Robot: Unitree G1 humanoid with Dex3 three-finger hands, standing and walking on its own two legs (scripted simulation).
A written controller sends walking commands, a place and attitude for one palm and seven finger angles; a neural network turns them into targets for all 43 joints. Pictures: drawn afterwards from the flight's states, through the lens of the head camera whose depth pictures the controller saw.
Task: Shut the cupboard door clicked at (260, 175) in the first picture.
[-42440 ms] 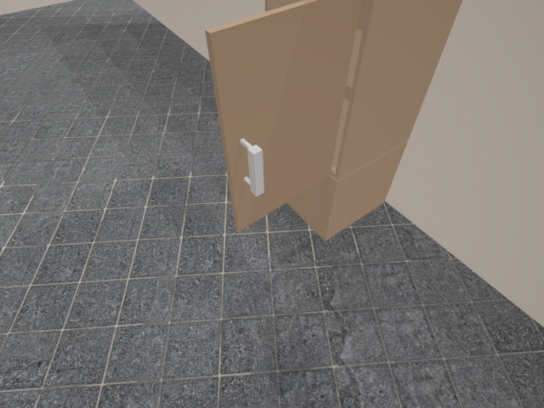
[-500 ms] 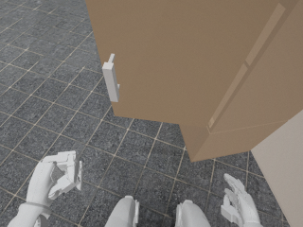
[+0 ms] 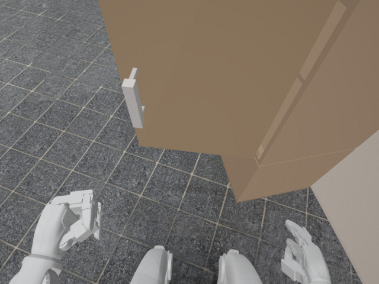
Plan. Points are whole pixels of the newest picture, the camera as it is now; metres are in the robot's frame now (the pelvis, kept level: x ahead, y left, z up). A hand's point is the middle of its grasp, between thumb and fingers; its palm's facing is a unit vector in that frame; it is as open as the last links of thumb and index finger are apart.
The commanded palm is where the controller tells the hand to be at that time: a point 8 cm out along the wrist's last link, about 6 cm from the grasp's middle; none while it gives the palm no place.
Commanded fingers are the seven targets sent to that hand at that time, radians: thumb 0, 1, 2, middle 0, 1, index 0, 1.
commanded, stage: bring the fist close to the handle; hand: left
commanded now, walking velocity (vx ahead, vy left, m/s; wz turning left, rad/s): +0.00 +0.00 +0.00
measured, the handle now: (136, 99) +0.52 +0.17 +0.05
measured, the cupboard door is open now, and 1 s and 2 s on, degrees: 71 71 66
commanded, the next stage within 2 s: push the door shut along its arc in 1.42 s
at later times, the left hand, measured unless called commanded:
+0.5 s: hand (120, 178) +0.31 +0.16 +0.05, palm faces -0.09 -1.00 -0.02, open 3.1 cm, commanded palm +0.30 +0.21 +0.05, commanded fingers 0.00 0.90 0.90 -1.30 -1.50 -1.30 -1.50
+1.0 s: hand (141, 136) +0.41 +0.14 +0.05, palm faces -0.06 -1.00 -0.02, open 3.1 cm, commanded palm +0.40 +0.19 +0.05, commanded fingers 0.00 0.90 0.90 -1.30 -1.50 -1.30 -1.50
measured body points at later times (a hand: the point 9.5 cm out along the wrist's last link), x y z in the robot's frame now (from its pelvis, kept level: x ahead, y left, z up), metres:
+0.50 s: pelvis +0.00 +0.00 +0.01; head +0.09 +0.01 +0.45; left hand +0.31 +0.22 +0.05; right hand +0.16 -0.25 -0.08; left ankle +0.03 +0.10 -0.61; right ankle +0.04 -0.12 -0.61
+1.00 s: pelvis +0.00 +0.00 +0.01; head +0.11 +0.00 +0.45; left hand +0.41 +0.19 +0.05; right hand +0.12 -0.26 -0.10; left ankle +0.03 +0.10 -0.61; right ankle +0.04 -0.12 -0.61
